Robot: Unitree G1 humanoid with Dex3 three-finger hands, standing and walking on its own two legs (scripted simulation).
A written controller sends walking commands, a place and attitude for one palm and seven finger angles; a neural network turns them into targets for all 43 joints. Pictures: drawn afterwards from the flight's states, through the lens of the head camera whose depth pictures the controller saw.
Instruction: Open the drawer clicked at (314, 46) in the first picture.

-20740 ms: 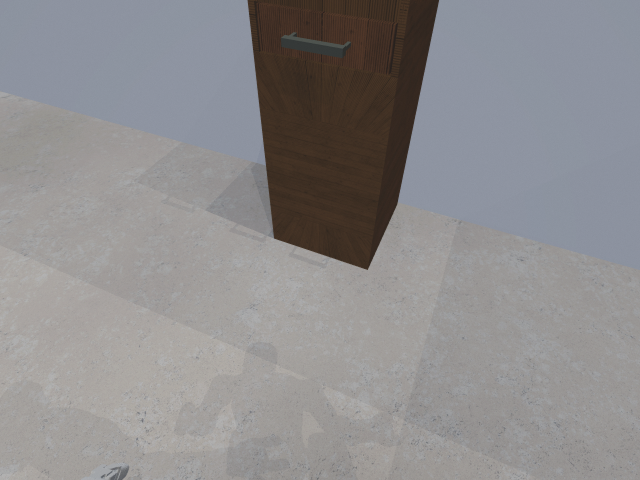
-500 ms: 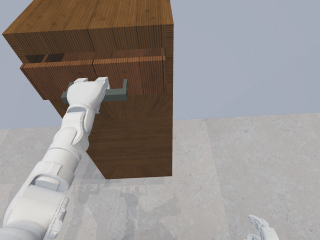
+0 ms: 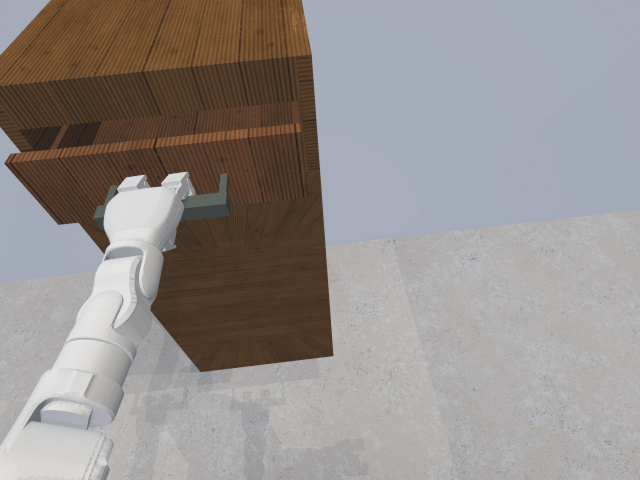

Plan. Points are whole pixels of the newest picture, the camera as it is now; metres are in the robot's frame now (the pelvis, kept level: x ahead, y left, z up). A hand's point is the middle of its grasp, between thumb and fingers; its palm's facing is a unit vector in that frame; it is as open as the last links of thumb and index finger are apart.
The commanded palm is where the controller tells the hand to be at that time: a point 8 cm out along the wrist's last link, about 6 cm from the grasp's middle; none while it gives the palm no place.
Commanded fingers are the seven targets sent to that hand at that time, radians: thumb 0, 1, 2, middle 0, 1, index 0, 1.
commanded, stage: pull the drawer open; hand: left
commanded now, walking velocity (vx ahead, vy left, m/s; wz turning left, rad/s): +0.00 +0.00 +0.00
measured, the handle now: (166, 198) +0.47 +0.21 +0.11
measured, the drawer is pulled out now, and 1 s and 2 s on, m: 0.07 0.19 0.30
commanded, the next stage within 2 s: open the thumb to release the handle in 1.70 s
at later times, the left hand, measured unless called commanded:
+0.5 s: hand (154, 287) +0.34 +0.20 +0.08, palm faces +0.02 -0.06 -1.00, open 5.6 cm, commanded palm +0.32 +0.21 +0.14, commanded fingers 0.00 0.90 0.90 -0.40 -1.35 -0.40 -1.35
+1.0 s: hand (148, 322) +0.29 +0.20 +0.08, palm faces +0.06 -0.13 -0.99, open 5.8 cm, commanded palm +0.24 +0.20 +0.14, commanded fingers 0.00 0.90 0.90 -0.40 -1.35 -0.40 -1.35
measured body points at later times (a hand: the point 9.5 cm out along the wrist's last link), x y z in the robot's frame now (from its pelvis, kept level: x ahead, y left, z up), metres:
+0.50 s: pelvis +0.00 +0.00 +0.00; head +0.02 -0.04 +0.45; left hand +0.33 +0.20 +0.14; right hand +0.25 -0.20 -0.09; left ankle -0.02 +0.14 -0.73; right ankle -0.04 -0.13 -0.73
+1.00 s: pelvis +0.00 +0.00 +0.00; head +0.01 -0.04 +0.45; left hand +0.28 +0.20 +0.14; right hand +0.16 -0.26 -0.11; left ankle -0.02 +0.14 -0.73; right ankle -0.04 -0.13 -0.73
